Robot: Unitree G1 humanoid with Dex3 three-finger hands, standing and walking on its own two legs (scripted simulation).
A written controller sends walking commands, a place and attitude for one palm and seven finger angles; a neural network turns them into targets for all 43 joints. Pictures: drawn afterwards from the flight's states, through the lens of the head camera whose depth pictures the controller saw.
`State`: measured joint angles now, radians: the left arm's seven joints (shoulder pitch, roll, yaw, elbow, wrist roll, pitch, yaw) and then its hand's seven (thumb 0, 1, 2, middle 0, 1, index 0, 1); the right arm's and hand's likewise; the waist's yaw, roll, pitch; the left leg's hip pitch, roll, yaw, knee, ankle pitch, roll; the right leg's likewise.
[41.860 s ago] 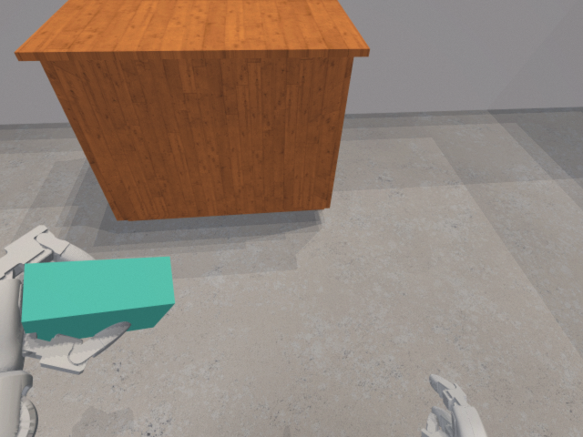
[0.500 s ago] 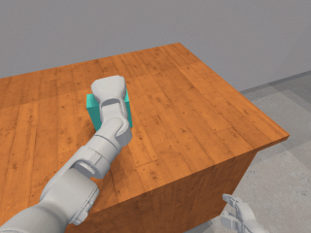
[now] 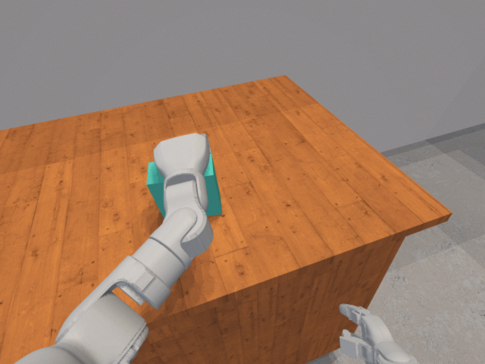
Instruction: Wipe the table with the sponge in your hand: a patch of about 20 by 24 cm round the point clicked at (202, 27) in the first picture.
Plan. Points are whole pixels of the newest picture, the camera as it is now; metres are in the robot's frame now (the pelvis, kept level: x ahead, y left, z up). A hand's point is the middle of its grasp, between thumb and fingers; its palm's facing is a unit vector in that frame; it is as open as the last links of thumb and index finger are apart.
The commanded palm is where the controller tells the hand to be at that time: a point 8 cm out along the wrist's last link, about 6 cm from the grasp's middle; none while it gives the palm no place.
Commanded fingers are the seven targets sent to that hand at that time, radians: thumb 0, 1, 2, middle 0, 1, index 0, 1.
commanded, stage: wipe back along the third lane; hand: left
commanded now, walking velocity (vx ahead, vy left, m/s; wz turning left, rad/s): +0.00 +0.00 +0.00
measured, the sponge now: (189, 196) +0.38 +0.15 +0.09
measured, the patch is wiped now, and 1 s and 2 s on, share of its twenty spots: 0.95 1.00 1.00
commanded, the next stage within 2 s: slide back across to the middle lane in 0.52 s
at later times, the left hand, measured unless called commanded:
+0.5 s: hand (207, 198) +0.33 +0.10 +0.15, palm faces +0.17 -0.13 -0.98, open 9.3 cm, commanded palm +0.28 +0.09 +0.18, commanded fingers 0.00 0.10 1.30 -1.20 -1.60 -1.20 -1.60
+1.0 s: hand (204, 210) +0.30 +0.10 +0.16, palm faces +0.20 -0.25 -0.95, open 9.3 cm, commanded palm +0.25 +0.12 +0.20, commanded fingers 0.00 0.10 1.30 -1.20 -1.60 -1.20 -1.60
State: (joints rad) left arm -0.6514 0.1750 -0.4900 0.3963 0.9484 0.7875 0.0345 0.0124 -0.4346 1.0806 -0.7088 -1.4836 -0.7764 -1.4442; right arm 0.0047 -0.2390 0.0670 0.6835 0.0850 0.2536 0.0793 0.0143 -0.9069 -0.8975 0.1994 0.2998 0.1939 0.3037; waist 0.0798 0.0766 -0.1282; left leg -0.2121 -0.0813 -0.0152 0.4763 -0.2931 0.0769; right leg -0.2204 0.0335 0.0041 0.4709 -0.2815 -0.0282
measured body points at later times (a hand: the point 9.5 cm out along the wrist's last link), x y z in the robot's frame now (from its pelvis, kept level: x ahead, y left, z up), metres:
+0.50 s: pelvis -0.01 -0.04 +0.00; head -0.06 -0.09 +0.45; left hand +0.32 +0.10 +0.20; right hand +0.22 -0.24 -0.08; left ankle -0.03 +0.07 -0.74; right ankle -0.02 -0.11 -0.74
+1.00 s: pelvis -0.02 -0.07 +0.00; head -0.07 -0.12 +0.44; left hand +0.28 +0.11 +0.21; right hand +0.21 -0.29 -0.07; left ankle -0.03 +0.07 -0.74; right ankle -0.02 -0.11 -0.74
